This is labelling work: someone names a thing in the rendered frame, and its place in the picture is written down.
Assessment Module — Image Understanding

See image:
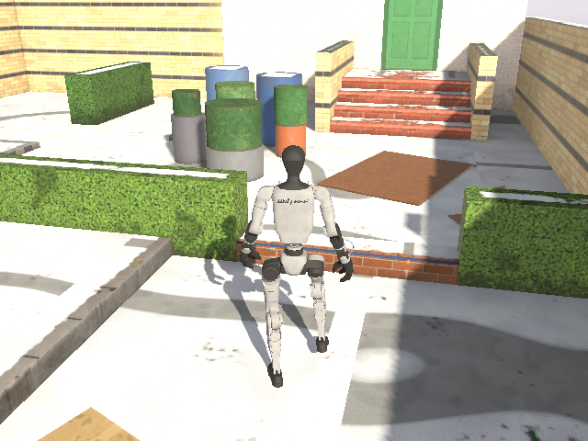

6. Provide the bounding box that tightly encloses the robot right forearm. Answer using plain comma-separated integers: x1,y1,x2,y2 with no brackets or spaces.
330,223,350,264

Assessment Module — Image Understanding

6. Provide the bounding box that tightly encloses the robot left forearm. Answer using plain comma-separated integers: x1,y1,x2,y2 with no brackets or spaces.
241,220,258,254

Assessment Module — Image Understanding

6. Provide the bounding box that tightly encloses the robot right upper arm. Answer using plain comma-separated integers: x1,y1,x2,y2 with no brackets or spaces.
312,186,338,238

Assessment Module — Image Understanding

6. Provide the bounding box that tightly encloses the robot right hand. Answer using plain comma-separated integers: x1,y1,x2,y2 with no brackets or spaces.
333,258,354,282

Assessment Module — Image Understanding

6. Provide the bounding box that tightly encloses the robot left hand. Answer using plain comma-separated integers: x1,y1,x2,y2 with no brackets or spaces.
240,250,261,268

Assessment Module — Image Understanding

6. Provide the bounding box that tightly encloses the robot left upper arm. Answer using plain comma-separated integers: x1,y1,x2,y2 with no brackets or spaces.
249,186,275,235

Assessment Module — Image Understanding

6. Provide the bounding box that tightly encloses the right robot foot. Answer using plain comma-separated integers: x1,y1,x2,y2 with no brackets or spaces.
316,336,329,353

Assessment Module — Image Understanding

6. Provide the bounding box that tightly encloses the humanoid robot torso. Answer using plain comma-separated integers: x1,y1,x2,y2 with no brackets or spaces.
272,181,315,276

